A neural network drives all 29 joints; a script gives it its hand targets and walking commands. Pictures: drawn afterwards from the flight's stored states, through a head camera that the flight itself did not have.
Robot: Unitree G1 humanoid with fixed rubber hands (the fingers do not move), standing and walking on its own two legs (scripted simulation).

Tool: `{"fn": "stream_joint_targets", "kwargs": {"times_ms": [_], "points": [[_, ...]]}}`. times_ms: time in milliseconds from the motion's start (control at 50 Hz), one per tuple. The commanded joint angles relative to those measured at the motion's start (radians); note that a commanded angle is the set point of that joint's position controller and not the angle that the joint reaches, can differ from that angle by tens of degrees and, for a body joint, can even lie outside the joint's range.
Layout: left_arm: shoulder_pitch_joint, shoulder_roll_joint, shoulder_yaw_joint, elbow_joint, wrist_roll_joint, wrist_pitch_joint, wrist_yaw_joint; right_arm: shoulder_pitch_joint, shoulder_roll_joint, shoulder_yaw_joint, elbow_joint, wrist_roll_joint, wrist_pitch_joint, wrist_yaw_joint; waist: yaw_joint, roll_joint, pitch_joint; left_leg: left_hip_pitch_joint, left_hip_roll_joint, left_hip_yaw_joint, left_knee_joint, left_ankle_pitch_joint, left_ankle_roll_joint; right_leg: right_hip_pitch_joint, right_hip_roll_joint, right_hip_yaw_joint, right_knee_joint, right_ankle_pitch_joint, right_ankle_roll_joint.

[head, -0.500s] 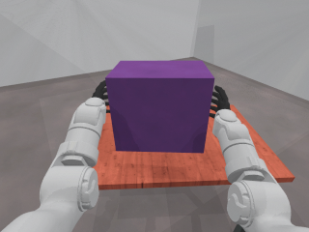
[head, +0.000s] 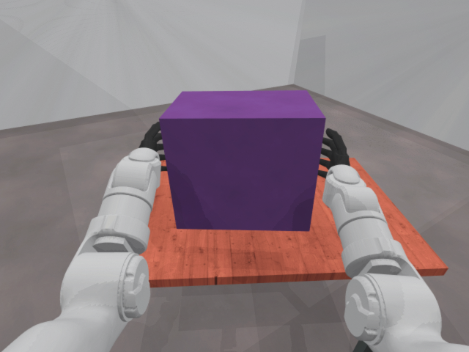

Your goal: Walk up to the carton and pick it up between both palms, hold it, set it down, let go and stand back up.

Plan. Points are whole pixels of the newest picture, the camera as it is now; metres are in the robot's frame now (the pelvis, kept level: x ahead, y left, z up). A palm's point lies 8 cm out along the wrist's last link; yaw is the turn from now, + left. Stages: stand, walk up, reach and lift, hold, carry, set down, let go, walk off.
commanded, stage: hold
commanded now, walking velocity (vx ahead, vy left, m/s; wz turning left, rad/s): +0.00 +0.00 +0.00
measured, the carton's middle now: (242, 158) +0.43 +0.01 +0.20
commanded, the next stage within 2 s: none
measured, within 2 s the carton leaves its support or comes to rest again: neither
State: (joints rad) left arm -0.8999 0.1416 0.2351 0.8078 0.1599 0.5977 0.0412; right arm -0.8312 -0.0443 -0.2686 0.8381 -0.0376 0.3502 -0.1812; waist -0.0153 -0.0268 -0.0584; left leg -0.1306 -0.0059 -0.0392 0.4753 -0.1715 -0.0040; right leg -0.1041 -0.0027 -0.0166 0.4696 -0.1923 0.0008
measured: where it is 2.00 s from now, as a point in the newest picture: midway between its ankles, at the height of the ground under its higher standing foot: outside the picture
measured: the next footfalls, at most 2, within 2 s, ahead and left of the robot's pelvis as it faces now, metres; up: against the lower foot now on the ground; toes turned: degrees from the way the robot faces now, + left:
none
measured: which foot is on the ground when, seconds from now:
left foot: down 0.00-1.00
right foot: down 0.00-1.00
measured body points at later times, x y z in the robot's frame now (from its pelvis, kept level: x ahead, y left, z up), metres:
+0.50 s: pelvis +0.00 +0.00 +0.00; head -0.10 +0.01 +0.44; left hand +0.39 +0.18 +0.22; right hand +0.38 -0.16 +0.21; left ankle +0.07 +0.12 -0.74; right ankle +0.05 -0.12 -0.74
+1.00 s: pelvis +0.00 +0.00 +0.00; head -0.09 +0.01 +0.44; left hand +0.39 +0.18 +0.21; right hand +0.39 -0.16 +0.21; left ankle +0.07 +0.12 -0.74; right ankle +0.05 -0.12 -0.74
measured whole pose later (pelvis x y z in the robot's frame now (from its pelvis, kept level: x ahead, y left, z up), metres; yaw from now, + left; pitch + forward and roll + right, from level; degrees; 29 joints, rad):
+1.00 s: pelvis +0.00 +0.00 +0.00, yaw +0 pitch -10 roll +0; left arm -0.87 0.14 0.24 0.76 0.18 0.61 0.02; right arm -0.83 -0.04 -0.27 0.83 -0.04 0.35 -0.17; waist -0.02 -0.03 -0.05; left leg -0.13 -0.01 -0.04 0.47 -0.17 0.00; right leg -0.10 0.00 -0.02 0.47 -0.19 0.00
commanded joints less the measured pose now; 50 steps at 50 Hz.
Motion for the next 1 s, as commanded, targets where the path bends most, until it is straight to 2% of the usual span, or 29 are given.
{"fn": "stream_joint_targets", "kwargs": {"times_ms": [0, 40, 60, 80, 120, 140, 160, 200, 260, 280, 320, 340, 420, 440, 460, 480, 520, 560, 580, 600, 620, 640, 660, 700, 820, 860, 940, 960, 980], "points": [[-0.815, -0.673, -0.162, -0.419, -0.059, -0.099, -0.23, -0.971, 0.518, 0.306, -0.294, 0.201, -0.082, 0.218, -0.021, 0.049, -0.361, 0.06, -0.024, 0.064, -0.233, 0.014, 0.009, 0.098, 0.043, 0.002, -0.225, -0.056, -0.002], [-0.815, -0.687, -0.154, -0.415, -0.055, -0.101, -0.228, -0.973, 0.513, 0.289, -0.278, 0.194, -0.083, 0.225, -0.027, 0.051, -0.34, 0.064, -0.01, 0.055, -0.247, 0.017, 0.008, 0.088, 0.055, -0.006, -0.224, -0.073, -0.008], [-0.796, -0.649, -0.09, -0.383, -0.021, -0.094, -0.23, -0.96, 0.523, 0.301, -0.235, 0.188, -0.071, 0.225, -0.001, 0.0, -0.305, 0.045, -0.02, 0.069, -0.252, 0.018, 0.026, 0.121, 0.054, -0.003, -0.227, -0.069, 0.005], [-0.799, -0.684, -0.14, -0.436, -0.04, -0.092, -0.227, -0.933, 0.516, 0.295, -0.26, 0.194, -0.077, 0.227, -0.026, 0.054, -0.323, 0.067, -0.016, 0.058, -0.236, 0.057, 0.006, 0.115, 0.049, 0.003, -0.215, -0.03, -0.004], [-0.826, -0.654, -0.152, -0.442, -0.054, -0.094, -0.227, -0.984, 0.514, 0.303, -0.3, 0.203, -0.083, 0.217, -0.015, 0.03, -0.377, 0.085, -0.025, 0.069, -0.219, 0.065, 0.011, 0.101, 0.047, 0.005, -0.229, -0.023, 0.007], [-0.839, -0.702, -0.189, -0.479, -0.074, -0.099, -0.222, -0.985, 0.511, 0.316, -0.314, 0.22, -0.09, 0.22, -0.037, 0.074, -0.422, 0.104, -0.014, 0.047, -0.219, 0.097, -0.006, 0.107, 0.051, 0.002, -0.214, 0.0, -0.003], [-0.84, -0.694, -0.177, -0.45, -0.073, -0.1, -0.219, -0.996, 0.522, 0.323, -0.344, 0.205, -0.089, 0.222, -0.017, 0.028, -0.427, 0.088, -0.015, 0.053, -0.221, 0.072, 0.01, 0.103, 0.053, 0.0, -0.218, -0.023, -0.002], [-0.796, -0.667, -0.129, -0.388, -0.043, -0.09, -0.225, -0.983, 0.518, 0.294, -0.285, 0.191, -0.071, 0.221, -0.007, 0.024, -0.344, 0.053, -0.022, 0.062, -0.238, 0.009, 0.022, 0.102, 0.053, 0.001, -0.222, -0.074, 0.0], [-0.815, -0.694, -0.167, -0.397, -0.061, -0.09, -0.224, -0.98, 0.494, 0.282, -0.303, 0.186, -0.086, 0.225, -0.035, 0.05, -0.358, 0.05, -0.009, 0.046, -0.248, -0.008, 0.015, 0.093, 0.05, -0.004, -0.22, -0.062, -0.004], [-0.786, -0.672, -0.135, -0.407, -0.052, -0.089, -0.223, -1.018, 0.519, 0.315, -0.336, 0.201, -0.085, 0.223, 0.0, 0.015, -0.38, 0.061, -0.02, 0.063, -0.229, 0.028, 0.028, 0.106, 0.053, 0.004, -0.222, -0.048, 0.001], [-0.793, -0.673, -0.13, -0.409, -0.04, -0.091, -0.232, -0.938, 0.509, 0.293, -0.265, 0.193, -0.075, 0.224, -0.034, 0.025, -0.336, 0.063, -0.02, 0.056, -0.24, 0.017, 0.021, 0.119, 0.052, 0.0, -0.217, -0.036, 0.0], [-0.79, -0.635, -0.087, -0.371, -0.017, -0.087, -0.238, -0.946, 0.511, 0.295, -0.244, 0.193, -0.064, 0.223, -0.005, -0.002, -0.309, 0.047, -0.028, 0.068, -0.249, -0.011, 0.043, 0.105, 0.049, 0.001, -0.231, -0.083, 0.009], [-0.822, -0.666, -0.145, -0.405, -0.055, -0.095, -0.232, -0.99, 0.527, 0.285, -0.305, 0.174, -0.087, 0.224, -0.03, 0.036, -0.338, 0.025, -0.024, 0.064, -0.241, -0.03, 0.022, 0.103, 0.051, -0.011, -0.216, -0.061, 0.001], [-0.807, -0.683, -0.143, -0.412, -0.052, -0.096, -0.234, -0.978, 0.519, 0.296, -0.322, 0.193, -0.089, 0.229, -0.012, 0.031, -0.347, 0.032, -0.02, 0.061, -0.242, -0.006, 0.027, 0.112, 0.052, -0.003, -0.214, -0.06, 0.0], [-0.79, -0.646, -0.097, -0.337, -0.004, -0.076, -0.232, -0.935, 0.486, 0.27, -0.201, 0.175, -0.064, 0.229, -0.019, 0.043, -0.265, 0.01, -0.013, 0.058, -0.266, -0.048, 0.028, 0.094, 0.051, -0.003, -0.222, -0.098, -0.006], [-0.817, -0.655, -0.114, -0.387, -0.021, -0.088, -0.235, -0.96, 0.516, 0.289, -0.251, 0.191, -0.073, 0.235, -0.002, 0.046, -0.32, 0.011, -0.014, 0.057, -0.265, -0.044, 0.027, 0.12, 0.052, 0.001, -0.214, -0.096, -0.003], [-0.852, -0.65, -0.112, -0.392, -0.037, -0.097, -0.232, -0.977, 0.51, 0.278, -0.267, 0.172, -0.079, 0.241, -0.012, 0.026, -0.332, 0.009, -0.018, 0.057, -0.266, -0.084, 0.035, 0.097, 0.056, -0.004, -0.212, -0.122, -0.004], [-0.826, -0.678, -0.155, -0.457, -0.063, -0.112, -0.225, -0.96, 0.55, 0.322, -0.313, 0.193, -0.087, 0.23, -0.008, 0.008, -0.409, 0.063, -0.014, 0.058, -0.241, 0.039, 0.019, 0.145, 0.052, -0.002, -0.203, -0.022, 0.006], [-0.841, -0.713, -0.2, -0.498, -0.087, -0.114, -0.214, -0.978, 0.533, 0.327, -0.336, 0.212, -0.092, 0.233, -0.025, 0.054, -0.423, 0.091, -0.01, 0.042, -0.228, 0.076, 0.005, 0.117, 0.054, 0.001, -0.202, -0.01, 0.0], [-0.797, -0.66, -0.135, -0.423, -0.034, -0.095, -0.217, -0.901, 0.507, 0.299, -0.221, 0.192, -0.07, 0.23, -0.019, 0.062, -0.336, 0.074, -0.016, 0.058, -0.236, 0.03, 0.014, 0.1, 0.048, 0.006, -0.211, -0.033, 0.0], [-0.821, -0.666, -0.148, -0.436, -0.048, -0.096, -0.223, -0.961, 0.52, 0.308, -0.263, 0.198, -0.08, 0.23, -0.022, 0.036, -0.346, 0.07, -0.023, 0.063, -0.24, 0.029, 0.022, 0.091, 0.044, 0.002, -0.223, -0.052, 0.006], [-0.791, -0.611, -0.077, -0.353, -0.002, -0.089, -0.232, -0.966, 0.512, 0.281, -0.252, 0.177, -0.069, 0.232, 0.006, 0.004, -0.288, 0.023, -0.039, 0.076, -0.255, -0.059, 0.049, 0.089, 0.048, 0.005, -0.246, -0.131, 0.002], [-0.825, -0.638, -0.127, -0.418, -0.037, -0.093, -0.231, -0.993, 0.521, 0.282, -0.303, 0.186, -0.092, 0.235, -0.013, 0.032, -0.38, 0.037, -0.021, 0.063, -0.243, -0.034, 0.034, 0.116, 0.049, -0.008, -0.21, -0.07, -0.003], [-0.748, -0.607, -0.054, -0.337, 0.013, -0.08, -0.244, -0.918, 0.499, 0.28, -0.226, 0.164, -0.067, 0.23, -0.009, -0.007, -0.274, 0.035, -0.027, 0.075, -0.261, -0.031, 0.044, 0.122, 0.052, -0.003, -0.227, -0.084, 0.004], [-0.815, -0.691, -0.19, -0.48, -0.065, -0.095, -0.233, -0.978, 0.526, 0.325, -0.348, 0.215, -0.09, 0.226, -0.033, 0.058, -0.416, 0.074, -0.019, 0.053, -0.223, 0.077, 0.006, 0.122, 0.059, -0.007, -0.202, 0.0, -0.001], [-0.813, -0.678, -0.163, -0.482, -0.042, -0.102, -0.225, -0.923, 0.537, 0.328, -0.302, 0.2, -0.081, 0.223, -0.019, 0.032, -0.36, 0.078, -0.027, 0.061, -0.228, 0.079, 0.014, 0.13, 0.056, -0.006, -0.209, -0.013, 0.007], [-0.806, -0.697, -0.158, -0.422, -0.039, -0.086, -0.229, -0.957, 0.485, 0.274, -0.278, 0.182, -0.088, 0.239, -0.031, 0.072, -0.324, 0.059, 0.0, 0.047, -0.26, -0.007, 0.002, 0.079, 0.062, -0.016, -0.206, -0.091, -0.004], [-0.772, -0.653, -0.117, -0.375, -0.015, -0.083, -0.235, -0.913, 0.504, 0.28, -0.258, 0.168, -0.074, 0.232, -0.027, 0.025, -0.289, 0.042, -0.015, 0.064, -0.254, -0.035, 0.019, 0.106, 0.056, -0.012, -0.222, -0.101, -0.002], [-0.803, -0.65, -0.132, -0.432, -0.029, -0.087, -0.234, -0.917, 0.524, 0.285, -0.277, 0.186, -0.078, 0.23, -0.022, 0.045, -0.328, 0.024, -0.025, 0.064, -0.243, -0.017, 0.019, 0.128, 0.047, 0.0, -0.212, -0.062, 0.0]]}}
